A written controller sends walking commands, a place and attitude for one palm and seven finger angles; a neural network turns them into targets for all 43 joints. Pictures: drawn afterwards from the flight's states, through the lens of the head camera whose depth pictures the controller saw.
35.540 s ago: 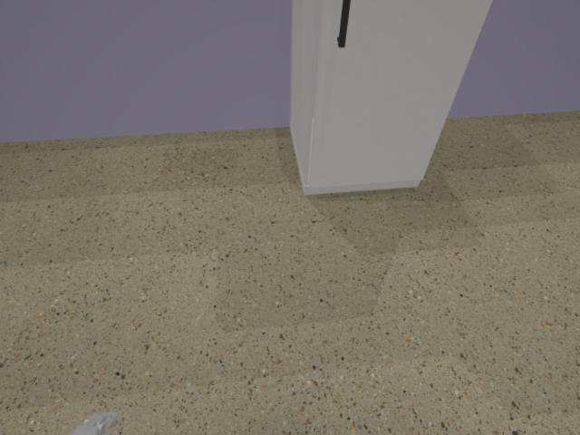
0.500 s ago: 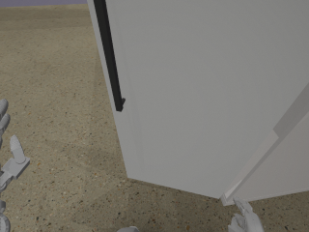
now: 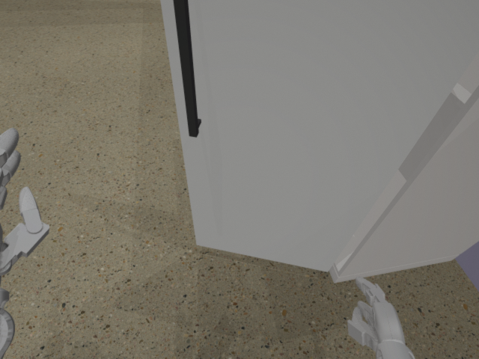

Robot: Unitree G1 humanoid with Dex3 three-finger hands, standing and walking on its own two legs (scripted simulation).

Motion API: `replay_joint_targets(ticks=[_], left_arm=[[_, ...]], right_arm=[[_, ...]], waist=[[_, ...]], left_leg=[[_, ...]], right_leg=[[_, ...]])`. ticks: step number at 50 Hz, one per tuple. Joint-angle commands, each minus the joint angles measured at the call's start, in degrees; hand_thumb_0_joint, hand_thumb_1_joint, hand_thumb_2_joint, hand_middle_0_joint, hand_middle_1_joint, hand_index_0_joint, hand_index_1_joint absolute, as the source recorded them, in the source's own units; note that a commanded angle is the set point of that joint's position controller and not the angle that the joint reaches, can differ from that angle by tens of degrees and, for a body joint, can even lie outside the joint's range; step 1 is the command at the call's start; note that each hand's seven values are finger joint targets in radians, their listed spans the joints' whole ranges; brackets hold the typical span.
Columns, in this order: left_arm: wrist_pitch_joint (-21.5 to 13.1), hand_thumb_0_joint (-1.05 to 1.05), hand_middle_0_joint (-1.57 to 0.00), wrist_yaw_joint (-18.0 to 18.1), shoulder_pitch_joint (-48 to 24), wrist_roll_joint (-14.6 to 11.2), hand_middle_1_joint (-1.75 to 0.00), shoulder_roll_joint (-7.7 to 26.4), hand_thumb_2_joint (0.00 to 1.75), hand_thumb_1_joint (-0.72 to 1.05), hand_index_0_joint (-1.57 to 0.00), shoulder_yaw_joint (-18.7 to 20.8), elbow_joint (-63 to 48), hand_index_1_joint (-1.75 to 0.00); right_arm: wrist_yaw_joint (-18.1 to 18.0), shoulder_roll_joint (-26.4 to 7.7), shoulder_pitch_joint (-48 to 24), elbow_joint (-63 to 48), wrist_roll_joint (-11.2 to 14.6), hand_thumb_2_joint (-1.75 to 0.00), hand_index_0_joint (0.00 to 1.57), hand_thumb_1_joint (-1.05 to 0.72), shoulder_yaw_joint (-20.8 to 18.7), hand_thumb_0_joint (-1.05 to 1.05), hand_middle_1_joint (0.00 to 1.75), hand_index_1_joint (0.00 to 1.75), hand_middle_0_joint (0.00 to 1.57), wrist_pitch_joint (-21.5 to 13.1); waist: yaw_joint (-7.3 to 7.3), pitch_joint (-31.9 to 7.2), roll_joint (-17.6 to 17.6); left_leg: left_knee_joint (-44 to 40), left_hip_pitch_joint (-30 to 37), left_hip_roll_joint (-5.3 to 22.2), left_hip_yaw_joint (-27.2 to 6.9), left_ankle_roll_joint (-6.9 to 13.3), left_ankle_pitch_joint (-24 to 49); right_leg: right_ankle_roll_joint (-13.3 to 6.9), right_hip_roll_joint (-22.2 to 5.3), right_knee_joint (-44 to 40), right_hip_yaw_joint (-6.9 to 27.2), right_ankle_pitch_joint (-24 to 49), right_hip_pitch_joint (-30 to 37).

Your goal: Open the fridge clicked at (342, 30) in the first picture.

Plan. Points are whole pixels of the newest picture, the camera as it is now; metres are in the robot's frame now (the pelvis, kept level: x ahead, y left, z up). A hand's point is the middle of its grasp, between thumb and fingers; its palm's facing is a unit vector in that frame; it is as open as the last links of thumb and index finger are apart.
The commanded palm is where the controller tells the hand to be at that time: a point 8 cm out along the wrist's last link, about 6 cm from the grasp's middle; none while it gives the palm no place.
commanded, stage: stop stepping back and stand still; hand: left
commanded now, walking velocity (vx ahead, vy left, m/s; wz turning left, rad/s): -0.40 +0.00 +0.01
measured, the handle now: (188, 42) +0.61 +0.16 +0.22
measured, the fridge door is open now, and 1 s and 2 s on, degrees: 67 67 67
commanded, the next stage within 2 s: let the arm hang, fingers relaxed in 1.62 s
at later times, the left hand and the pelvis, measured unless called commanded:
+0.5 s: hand out of the picture +0.07 +0.29 +0.17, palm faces +0.49 -0.81 -0.33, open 7.5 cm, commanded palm -0.01 +0.32 +0.18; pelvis -0.15 +0.03 -0.01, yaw -1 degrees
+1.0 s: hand out of the picture +0.02 +0.29 +0.17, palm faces +0.48 -0.80 -0.36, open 7.5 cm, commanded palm -0.05 +0.33 +0.18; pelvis -0.19 +0.03 -0.01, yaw +0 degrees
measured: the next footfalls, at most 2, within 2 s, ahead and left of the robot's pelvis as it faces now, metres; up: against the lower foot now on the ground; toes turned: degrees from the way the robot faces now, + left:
right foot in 0.20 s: -0.04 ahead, -0.10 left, +0.00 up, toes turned -4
left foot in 0.46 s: -0.08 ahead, +0.15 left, +0.00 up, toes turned +4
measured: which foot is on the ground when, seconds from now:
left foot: down 0.00-0.22, up 0.24-0.44, down 0.46-0.68, up 0.70-0.90, down 0.92-1.00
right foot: down 0.00-0.00, up 0.02-0.18, down 0.20-0.94, up 0.96-1.00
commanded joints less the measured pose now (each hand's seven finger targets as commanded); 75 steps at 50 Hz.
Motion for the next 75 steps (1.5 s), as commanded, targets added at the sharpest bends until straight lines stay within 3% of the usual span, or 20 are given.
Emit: replay_joint_targets(ticks=[1,5,9,11,13,21,23,24,31,33,34,35,37,44,46,48,54,57,64,75], left_arm=[[-3.88,0.00,-0.20,-0.52,7.27,-0.88,-0.30,10.77,0.90,0.90,-0.20,10.50,-14.12,-0.30],[-3.05,0.00,-0.20,-0.36,10.73,-1.48,-0.30,10.91,0.90,0.90,-0.20,12.29,-21.67,-0.30],[-2.47,0.00,-0.20,0.69,9.69,-1.42,-0.30,11.34,0.90,0.90,-0.20,11.93,-18.43,-0.30],[-2.49,0.00,-0.20,1.01,6.08,-1.17,-0.30,12.65,0.90,0.90,-0.20,12.02,-16.23,-0.30],[-2.66,0.00,-0.20,1.96,0.19,-1.26,-0.30,13.08,0.90,0.90,-0.20,11.71,-15.91,-0.30],[-3.50,0.00,-0.20,2.48,-4.42,0.76,-0.30,7.96,0.90,0.90,-0.20,5.62,-7.29,-0.30],[-5.01,0.00,-0.20,2.45,-3.80,0.85,-0.30,9.12,0.90,0.90,-0.20,6.64,-11.92,-0.30],[-5.29,0.00,-0.20,2.00,-3.31,1.40,-0.30,10.47,0.90,0.90,-0.20,7.91,-12.68,-0.30],[-4.82,0.00,-0.20,1.44,3.79,0.85,-0.30,10.83,0.90,0.90,-0.20,9.87,-12.35,-0.30],[-3.99,0.00,-0.20,1.38,4.66,1.39,-0.30,11.27,0.90,0.90,-0.20,10.11,-9.49,-0.30],[-3.65,0.00,-0.20,1.09,2.64,0.77,-0.30,11.53,0.90,0.90,-0.20,10.10,-9.52,-0.30],[-4.43,0.00,-0.20,0.99,-2.47,-0.11,-0.30,11.82,0.90,0.90,-0.20,10.01,-10.93,-0.30],[-5.26,0.00,-0.20,1.46,-3.79,0.21,-0.30,12.39,0.90,0.90,-0.20,11.96,-9.98,-0.30],[-4.23,0.00,-0.20,0.74,-6.23,-0.22,-0.30,8.24,0.90,0.90,-0.20,5.82,-9.25,-0.30],[-5.27,0.00,-0.20,1.14,-6.39,-0.14,-0.30,8.64,0.90,0.90,-0.20,7.08,-13.44,-0.30],[-6.04,0.00,-0.20,1.47,-7.56,1.02,-0.30,13.03,0.90,0.90,-0.20,10.67,-15.82,-0.30],[-4.81,0.00,-0.20,1.26,3.92,0.25,-0.30,10.48,0.90,0.90,-0.20,10.17,-15.04,-0.30],[-4.67,0.00,-0.20,1.49,1.96,-0.73,-0.30,12.72,0.90,0.90,-0.20,11.41,-13.74,-0.30],[-4.24,0.00,-0.20,0.87,3.67,-0.87,-0.30,8.37,0.90,0.90,-0.20,8.89,-8.26,-0.30],[-5.27,0.00,-0.20,0.88,3.78,-0.19,-0.30,9.84,0.90,0.90,-0.20,9.17,-13.62,-0.30]], right_arm=[[1.02,-7.35,-0.91,-8.83,0.55,-0.90,0.20,-0.90,-4.60,0.00,0.30,0.30,0.20,-2.45],[1.88,-6.94,0.17,-9.97,-0.62,-0.90,0.20,-0.90,-4.33,0.00,0.30,0.30,0.20,-3.95],[1.16,-7.06,-0.78,-10.78,-0.32,-0.90,0.20,-0.90,-3.88,0.00,0.30,0.30,0.20,-3.77],[0.70,-6.67,-0.28,-9.73,-0.75,-0.90,0.20,-0.90,-4.32,0.00,0.30,0.30,0.20,-2.40],[0.18,-6.95,0.01,-6.76,-1.08,-0.90,0.20,-0.90,-4.23,0.00,0.30,0.30,0.20,-2.74],[-1.28,-7.34,3.33,-4.49,-1.04,-0.90,0.20,-0.90,-3.52,0.00,0.30,0.30,0.20,-5.16],[-1.15,-9.29,2.39,-6.49,-0.89,-0.90,0.20,-0.90,-3.78,0.00,0.30,0.30,0.20,-5.68],[-0.83,-8.25,1.71,-6.65,-1.05,-0.90,0.20,-0.90,-3.67,0.00,0.30,0.30,0.20,-5.39],[0.88,-7.02,0.09,-6.10,-1.08,-0.90,0.20,-0.90,-3.38,0.00,0.30,0.30,0.20,-5.26],[0.72,-6.83,1.03,-6.62,-1.19,-0.90,0.20,-0.90,-4.23,0.00,0.30,0.30,0.20,-4.40],[0.95,-5.43,0.80,-7.00,-0.73,-0.90,0.20,-0.90,-4.27,0.00,0.30,0.30,0.20,-4.09],[0.75,-6.23,0.61,-6.13,-0.68,-0.90,0.20,-0.90,-4.06,0.00,0.30,0.30,0.20,-4.73],[1.13,-4.85,3.10,-3.95,-1.14,-0.90,0.20,-0.90,-3.55,0.00,0.30,0.30,0.20,-5.34],[-0.52,-5.96,1.55,-4.87,-1.03,-0.90,0.20,-0.90,-2.74,0.00,0.30,0.30,0.20,-4.83],[-0.52,-8.05,0.82,-6.31,-1.00,-0.90,0.20,-0.90,-2.72,0.00,0.30,0.30,0.20,-5.34],[-0.19,-6.18,0.16,-7.26,-1.13,-0.90,0.20,-0.90,-3.14,0.00,0.30,0.30,0.20,-5.14],[1.56,-5.74,-0.01,-7.37,-0.27,-0.90,0.20,-0.90,-2.68,0.00,0.30,0.30,0.20,-6.30],[1.73,-4.59,0.80,-6.93,-0.29,-0.90,0.20,-0.90,-2.83,0.00,0.30,0.30,0.20,-5.75],[0.84,-6.40,0.44,-5.74,0.30,-0.90,0.20,-0.90,-3.25,0.00,0.30,0.30,0.20,-5.06],[0.44,-6.22,-0.54,-7.15,-0.16,-0.90,0.20,-0.90,-2.97,0.00,0.30,0.30,0.20,-5.54]], waist=[[0.88,-15.34,9.77],[-0.03,-13.40,14.86],[-1.31,-6.02,7.65],[-1.48,-2.24,-6.76],[-0.86,-1.88,-8.03],[-2.44,-2.27,0.50],[-2.28,0.68,21.26],[-2.32,2.74,16.81],[-0.29,1.27,15.06],[0.39,0.61,-0.45],[0.26,0.58,-16.54],[-0.73,3.19,-13.44],[-1.56,-6.02,-5.25],[-2.41,0.58,-0.59],[-1.79,1.55,18.18],[-1.03,1.32,15.17],[0.01,-1.33,12.55],[-1.01,-1.69,-11.42],[-0.61,-6.05,3.64],[-0.05,-7.91,6.65]], left_leg=[[-10.00,12.89,18.37,-11.67,6.14,39.86],[-12.53,7.88,16.08,-11.46,6.00,21.98],[-13.59,-9.71,6.98,-5.54,0.75,-28.87],[12.95,-3.50,0.32,-1.80,-1.79,-19.49],[28.77,-7.35,0.63,-3.33,-1.62,-17.14],[-5.94,7.28,1.98,0.77,2.30,-19.78],[-20.65,10.32,18.34,-27.25,8.77,-28.06],[-23.80,6.31,20.92,-29.01,10.54,-26.06],[-17.06,-15.02,12.60,-8.69,4.45,-35.89],[5.72,-20.11,4.73,-1.49,1.66,-33.11],[23.77,-24.16,-0.12,0.93,0.15,-25.76],[33.79,-23.01,1.30,-2.23,-0.37,-20.04],[31.24,-17.28,3.28,-3.52,-0.68,-17.33],[0.41,10.77,1.87,1.82,1.36,-17.95],[-18.03,8.49,15.50,-22.44,7.86,-33.86],[-23.48,2.79,19.79,-27.61,10.06,-30.87],[-12.95,-8.42,9.30,-7.54,3.34,-25.09],[13.76,-10.64,0.50,-0.69,-0.93,-14.55],[-8.26,7.11,7.56,-8.22,1.75,2.40],[-9.70,3.78,5.93,-7.29,1.44,1.49]], right_leg=[[-0.01,1.37,15.58,1.92,-12.36,-2.80],[0.90,0.46,11.95,-2.14,-9.94,-0.27],[-2.44,-0.91,-7.48,-3.93,-9.31,12.02],[-10.76,-16.26,-23.65,19.75,-30.26,-7.71],[-13.67,-20.76,-25.73,24.85,-30.70,-9.15],[-6.89,-10.08,-7.04,3.42,-20.68,-5.60],[-1.16,-0.17,16.22,-6.96,-13.60,-17.19],[-0.82,-0.92,24.37,-4.94,-11.41,-18.15],[-2.08,0.66,4.58,-11.27,-10.07,11.78],[-6.82,-5.45,-9.87,1.70,-19.96,14.34],[-13.17,-19.29,-21.60,26.81,-29.82,11.07],[-14.73,-22.73,-23.61,28.86,-15.86,6.62],[-13.96,-19.89,-16.69,20.17,-5.62,10.41],[-6.86,-10.82,-10.25,1.97,-27.64,-13.90],[-2.00,-1.27,11.13,-4.85,-17.22,-15.97],[-0.85,-1.48,26.77,-3.69,-11.62,-13.22],[-0.81,-0.66,-3.07,-7.85,-5.21,10.95],[-10.08,-19.00,-18.43,21.60,5.06,7.40],[-1.44,-5.38,-4.43,-0.05,6.74,2.84],[-1.50,-3.98,-7.57,0.17,10.89,9.30]])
